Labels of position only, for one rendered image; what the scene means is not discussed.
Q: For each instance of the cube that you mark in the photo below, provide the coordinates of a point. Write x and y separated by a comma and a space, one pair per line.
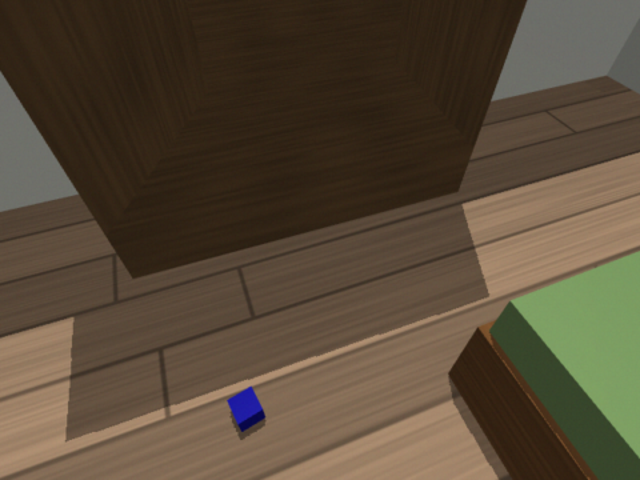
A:
246, 409

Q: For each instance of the bed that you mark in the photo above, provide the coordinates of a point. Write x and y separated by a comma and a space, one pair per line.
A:
554, 382

